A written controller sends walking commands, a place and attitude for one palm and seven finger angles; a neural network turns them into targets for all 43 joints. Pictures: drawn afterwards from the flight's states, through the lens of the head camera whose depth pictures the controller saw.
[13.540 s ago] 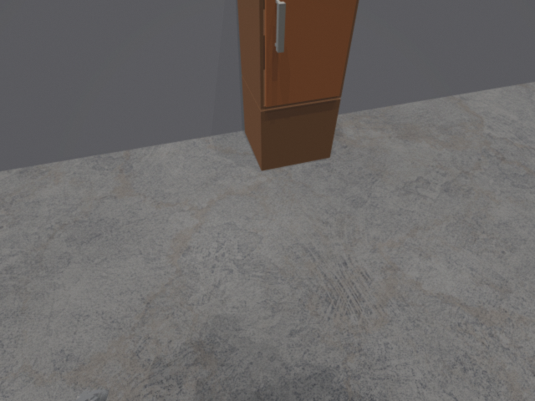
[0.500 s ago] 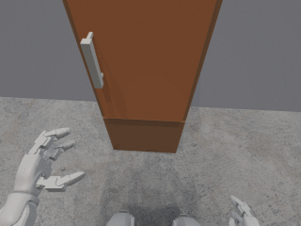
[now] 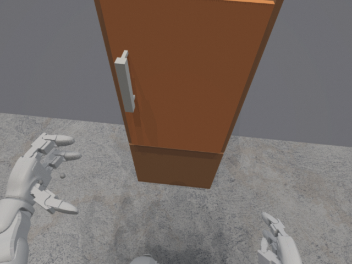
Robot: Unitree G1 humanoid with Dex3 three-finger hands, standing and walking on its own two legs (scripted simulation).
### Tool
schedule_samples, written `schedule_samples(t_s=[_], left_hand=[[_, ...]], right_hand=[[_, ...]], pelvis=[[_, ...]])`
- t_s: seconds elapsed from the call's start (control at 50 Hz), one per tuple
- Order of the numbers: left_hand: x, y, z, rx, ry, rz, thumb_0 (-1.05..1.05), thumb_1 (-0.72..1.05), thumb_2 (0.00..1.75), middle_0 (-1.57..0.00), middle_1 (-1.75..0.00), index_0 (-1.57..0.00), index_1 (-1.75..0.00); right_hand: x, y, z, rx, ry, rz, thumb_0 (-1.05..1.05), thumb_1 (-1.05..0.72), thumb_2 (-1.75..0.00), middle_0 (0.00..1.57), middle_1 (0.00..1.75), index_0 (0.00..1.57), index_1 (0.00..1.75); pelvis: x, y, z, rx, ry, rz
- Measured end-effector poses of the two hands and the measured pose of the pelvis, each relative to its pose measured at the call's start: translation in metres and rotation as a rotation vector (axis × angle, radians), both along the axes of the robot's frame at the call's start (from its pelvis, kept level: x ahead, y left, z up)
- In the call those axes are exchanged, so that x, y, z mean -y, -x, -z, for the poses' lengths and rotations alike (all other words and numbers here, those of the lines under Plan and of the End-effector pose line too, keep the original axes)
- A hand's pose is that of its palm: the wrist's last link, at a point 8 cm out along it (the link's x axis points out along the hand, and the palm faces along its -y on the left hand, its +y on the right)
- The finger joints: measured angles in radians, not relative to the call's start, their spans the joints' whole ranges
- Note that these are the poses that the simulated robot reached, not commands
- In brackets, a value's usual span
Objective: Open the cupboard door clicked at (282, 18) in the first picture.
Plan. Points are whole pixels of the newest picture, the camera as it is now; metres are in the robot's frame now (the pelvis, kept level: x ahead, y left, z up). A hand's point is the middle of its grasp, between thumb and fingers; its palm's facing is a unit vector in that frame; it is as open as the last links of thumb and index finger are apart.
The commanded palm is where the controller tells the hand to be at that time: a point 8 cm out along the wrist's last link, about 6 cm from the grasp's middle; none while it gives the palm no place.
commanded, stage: raise the hand with hooked fingers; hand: left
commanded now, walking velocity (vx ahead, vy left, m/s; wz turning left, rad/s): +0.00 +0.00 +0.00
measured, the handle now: (127, 82) +0.58 +0.19 +0.06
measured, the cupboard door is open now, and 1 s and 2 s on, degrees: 0 0 0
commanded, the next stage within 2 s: move the hooked fingers beside the handle in 0.70 s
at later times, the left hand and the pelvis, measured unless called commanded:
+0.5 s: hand (62, 159) +0.29 +0.27 +0.09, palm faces -0.01 -1.00 -0.03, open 14.0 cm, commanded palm +0.27 +0.31 +0.09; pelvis +0.00 +0.00 +0.01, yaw -1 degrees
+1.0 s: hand (64, 153) +0.31 +0.27 +0.09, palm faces +0.01 -1.00 -0.02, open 14.0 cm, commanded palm +0.30 +0.31 +0.09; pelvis -0.01 -0.01 +0.01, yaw +0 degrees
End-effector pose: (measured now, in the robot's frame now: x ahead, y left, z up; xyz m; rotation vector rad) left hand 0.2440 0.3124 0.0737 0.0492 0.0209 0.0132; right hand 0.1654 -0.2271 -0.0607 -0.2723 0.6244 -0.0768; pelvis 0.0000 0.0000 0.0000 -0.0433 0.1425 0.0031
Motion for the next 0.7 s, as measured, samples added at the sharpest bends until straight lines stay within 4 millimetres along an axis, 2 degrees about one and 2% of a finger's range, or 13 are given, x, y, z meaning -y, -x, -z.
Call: schedule_samples(t_s=[0.2,0.32,0.48,0.7], left_hand=[[-0.016,-0.022,-0.015,0.008,0.006,0.004,-0.01,-0.50,0.30,-0.30,-1.20,-0.30,-1.20],[-0.018,-0.031,-0.019,0.005,0.022,0.017,-0.01,-0.50,0.30,-0.30,-1.20,-0.29,-1.20],[-0.008,-0.030,-0.013,0.005,0.023,0.022,-0.01,-0.50,0.30,-0.30,-1.20,-0.29,-1.20],[-0.007,-0.025,-0.015,0.005,0.021,0.011,-0.01,-0.50,0.30,-0.30,-1.20,-0.30,-1.20]], right_hand=[[0.010,0.018,0.002,-0.065,0.023,0.037,0.01,-0.90,-0.90,0.20,0.30,0.20,0.30],[0.022,0.031,0.001,-0.090,0.037,0.069,0.01,-0.90,-0.90,0.20,0.30,0.20,0.30],[0.030,0.038,-0.002,-0.097,0.046,0.086,0.01,-0.90,-0.90,0.20,0.30,0.20,0.30],[0.025,0.031,0.000,-0.079,0.025,0.071,0.01,-0.90,-0.90,0.20,0.30,0.20,0.30]], pelvis=[[0.000,-0.001,-0.006,0.009,-0.003,0.006],[0.000,-0.001,-0.008,0.009,-0.008,0.014],[0.002,-0.001,-0.009,0.009,-0.011,0.021],[0.006,0.002,-0.009,0.015,-0.012,0.016]])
